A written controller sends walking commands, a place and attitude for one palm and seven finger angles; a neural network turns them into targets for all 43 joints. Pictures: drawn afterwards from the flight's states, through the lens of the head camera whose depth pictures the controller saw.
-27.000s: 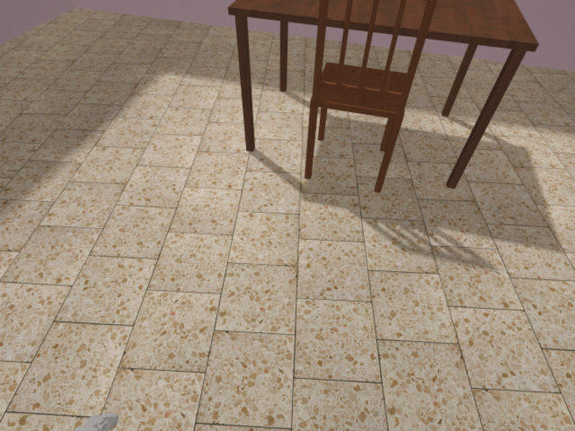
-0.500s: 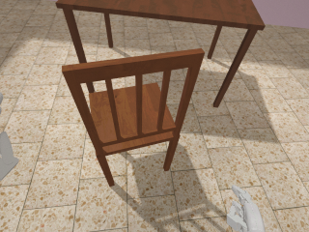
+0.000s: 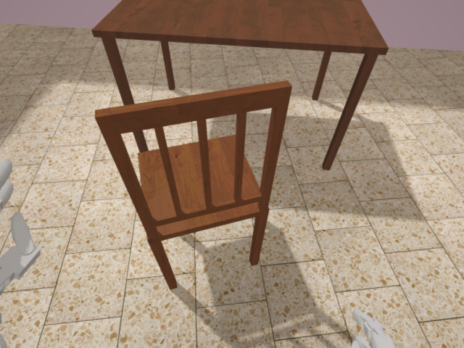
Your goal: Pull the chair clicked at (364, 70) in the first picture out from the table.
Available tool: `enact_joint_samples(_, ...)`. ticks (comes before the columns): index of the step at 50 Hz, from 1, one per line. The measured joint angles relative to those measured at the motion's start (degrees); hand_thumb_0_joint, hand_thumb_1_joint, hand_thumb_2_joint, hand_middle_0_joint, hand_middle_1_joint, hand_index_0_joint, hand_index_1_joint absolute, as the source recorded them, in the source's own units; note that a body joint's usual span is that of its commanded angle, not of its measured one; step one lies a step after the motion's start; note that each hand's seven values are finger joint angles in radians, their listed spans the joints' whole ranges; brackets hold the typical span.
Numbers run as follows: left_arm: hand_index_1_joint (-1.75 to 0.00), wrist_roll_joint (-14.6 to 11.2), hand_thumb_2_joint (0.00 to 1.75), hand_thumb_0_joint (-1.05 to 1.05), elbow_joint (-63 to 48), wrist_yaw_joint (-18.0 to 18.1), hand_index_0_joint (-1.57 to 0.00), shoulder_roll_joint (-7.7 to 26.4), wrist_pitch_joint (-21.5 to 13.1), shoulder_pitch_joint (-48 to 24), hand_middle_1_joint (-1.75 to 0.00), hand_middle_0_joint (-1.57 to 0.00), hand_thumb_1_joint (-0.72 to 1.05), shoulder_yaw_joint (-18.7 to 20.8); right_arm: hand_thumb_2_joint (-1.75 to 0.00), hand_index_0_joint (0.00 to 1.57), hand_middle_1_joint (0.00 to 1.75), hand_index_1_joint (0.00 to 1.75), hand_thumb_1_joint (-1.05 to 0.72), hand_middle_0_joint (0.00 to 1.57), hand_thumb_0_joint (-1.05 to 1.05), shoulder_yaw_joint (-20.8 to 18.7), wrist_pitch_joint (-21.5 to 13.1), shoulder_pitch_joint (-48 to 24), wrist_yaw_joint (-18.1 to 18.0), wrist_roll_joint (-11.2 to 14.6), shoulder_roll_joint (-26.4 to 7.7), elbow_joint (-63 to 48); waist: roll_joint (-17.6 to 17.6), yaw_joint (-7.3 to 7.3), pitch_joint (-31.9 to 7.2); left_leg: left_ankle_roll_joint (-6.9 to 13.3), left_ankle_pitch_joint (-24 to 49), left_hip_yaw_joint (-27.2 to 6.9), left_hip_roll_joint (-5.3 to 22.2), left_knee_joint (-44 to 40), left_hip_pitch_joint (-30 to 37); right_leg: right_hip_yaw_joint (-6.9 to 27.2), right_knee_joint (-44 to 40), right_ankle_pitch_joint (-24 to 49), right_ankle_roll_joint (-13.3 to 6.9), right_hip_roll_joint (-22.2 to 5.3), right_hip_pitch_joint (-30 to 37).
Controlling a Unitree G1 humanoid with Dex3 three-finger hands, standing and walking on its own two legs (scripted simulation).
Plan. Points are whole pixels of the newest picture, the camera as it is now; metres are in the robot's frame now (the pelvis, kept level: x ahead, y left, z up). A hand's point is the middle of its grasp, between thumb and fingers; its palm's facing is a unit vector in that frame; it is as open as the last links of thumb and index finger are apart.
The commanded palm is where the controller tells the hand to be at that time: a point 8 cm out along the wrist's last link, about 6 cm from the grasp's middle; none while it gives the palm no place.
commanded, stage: stop stepping back and stand still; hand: left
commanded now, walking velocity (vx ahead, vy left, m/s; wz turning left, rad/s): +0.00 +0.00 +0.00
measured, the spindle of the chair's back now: (205, 169) +0.53 +0.10 -0.06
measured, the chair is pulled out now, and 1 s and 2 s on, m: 0.58 0.58 0.58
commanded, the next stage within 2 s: let the arm hang, fingers relaxed in 0.02 s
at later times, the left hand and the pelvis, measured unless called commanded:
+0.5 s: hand out of the picture +0.06 +0.19 -0.17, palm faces +0.10 -0.98 -0.15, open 6.8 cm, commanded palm none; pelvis +0.00 +0.01 +0.00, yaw +3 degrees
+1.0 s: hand out of the picture -0.01 +0.17 -0.17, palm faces +0.05 -0.98 -0.18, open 7.3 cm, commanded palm none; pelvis +0.00 +0.01 +0.00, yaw +1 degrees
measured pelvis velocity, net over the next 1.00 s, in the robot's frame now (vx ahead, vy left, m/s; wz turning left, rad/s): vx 0.00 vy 0.01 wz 0.02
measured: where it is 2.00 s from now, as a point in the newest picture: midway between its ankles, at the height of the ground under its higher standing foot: outside the picture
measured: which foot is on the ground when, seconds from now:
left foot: down 0.00-1.00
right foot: down 0.00-1.00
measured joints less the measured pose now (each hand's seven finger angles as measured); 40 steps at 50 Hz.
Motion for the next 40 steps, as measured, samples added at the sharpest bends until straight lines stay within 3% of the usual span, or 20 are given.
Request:
enact_joint_samples(6,-0.3,-0.15,0.9,0.01,-2.83,-0.05,-0.21,2.9,-1.22,1.68,-0.3,-0.22,0.89,1.34,-0.9,0.21,0.29,0.3,-0.9,0.2,0.02,-0.59,0.15,-1.76,-0.02,0.3,0.09,-1.98,-1.04,-1.32,0.78,-0.35,0.34,0.22,-0.35,-1.29,0.8,0.19,-0.57,-0.04,0.24,-0.32,0.45)
enact_joint_samples(8,-0.3,2.03,0.9,0.0,4.52,-2.65,-0.21,3.92,-1.33,-2.1,-0.3,-0.21,0.89,-1.86,-0.9,0.21,0.29,0.3,-0.9,0.2,0.02,-1.69,-0.85,-2.3,2.06,-0.07,-1.06,-0.31,0.01,-1.09,-0.67,0.0,-0.18,-0.41,-0.99,0.89,-1.85,-0.37,1.67,-0.84,0.53,-1.12,-1.85)
enact_joint_samples(13,-0.3,3.4,0.9,0.0,38.41,-8.03,-0.2,-3.83,9.29,-13.71,-0.3,-0.2,0.9,-13.69,-0.9,0.2,0.29,0.3,-0.9,0.2,0.01,-1.55,3.45,-4.77,3.85,-1.44,-2.81,4.93,2.95,-1.03,-2.64,1.07,-2.29,-0.71,-2.93,5.21,-5.32,-0.4,7.48,-3.93,1.56,-3.33,-5.72)
enact_joint_samples(16,-0.3,3.58,0.9,0.0,54.16,-9.13,-0.2,-8.14,12.73,-15.54,-0.3,-0.2,0.91,-18.48,-0.9,0.2,0.29,0.3,-0.91,0.2,0.01,-0.05,5.23,-4.01,4.02,-1.78,-0.44,6.64,0.54,-1.6,-1.21,1.22,-2.41,-0.47,-3.72,5.34,-4.45,-0.06,9.1,-4.84,1.61,-4.14,-5.54)
enact_joint_samples(19,-0.3,3.22,0.9,0.01,64.65,-9.64,-0.2,-11.41,14.08,-14.74,-0.3,-0.2,0.91,-21.84,-0.9,0.2,0.29,0.3,-0.91,0.2,0.01,1.68,5.94,-2.01,4.04,-2.02,2.32,9.12,-2.91,-1.46,0.52,1.19,-1.91,-0.53,-3.59,4.23,-2.94,-0.15,8.14,-4.45,1.78,-3.96,-4.09)
enact_joint_samples(21,-0.3,1.53,0.9,-0.03,67.91,-8.38,-0.2,-12.5,12.83,-14.56,-0.3,-0.21,0.96,-20.21,-0.9,0.21,0.29,0.3,-0.91,0.2,0.01,2.3,6.2,-0.21,3.81,-1.93,3.87,11.05,-4.47,-0.76,1.51,1.02,-1.38,-1.27,-3.13,3.54,-2.53,-0.96,6.32,-3.54,1.59,-3.47,-2.87)
enact_joint_samples(25,-0.3,2.32,0.9,-0.07,72.72,-8.32,-0.21,-9.83,11.78,-15.22,-0.3,-0.21,1.01,-20.13,-0.9,0.21,0.3,0.3,-0.94,0.21,0.0,1.22,6.76,2.04,2.72,-1.88,3.6,14.37,-4.66,0.61,2.21,0.82,-0.29,-1.96,-2.45,2.09,-1.77,-1.79,2.58,-1.39,1.24,-2.65,-0.86)
enact_joint_samples(32,-0.3,2.53,0.9,-0.03,81.16,-8.69,-0.2,-8.22,12.09,-12.93,-0.3,-0.21,0.95,-20.84,-0.9,0.21,0.29,0.3,-0.92,0.2,0.01,0.21,6.98,4.92,2.3,-1.65,2.0,17.32,-1.21,0.05,1.02,1.31,0.62,-1.37,-2.73,-0.18,0.06,-1.29,-0.11,0.01,1.64,-2.78,0.96)
enact_joint_samples(40,-0.3,2.31,0.9,-0.01,85.24,-8.44,-0.2,-9.23,11.49,-11.63,-0.3,-0.2,0.92,-21.61,-0.9,0.2,0.29,0.3,-0.91,0.2,0.01,0.95,6.64,6.14,2.49,-1.45,3.69,20.09,0.5,0.15,0.53,1.34,1.48,-0.57,-3.07,-1.86,0.98,-0.5,-0.03,0.12,1.64,-3.06,0.78)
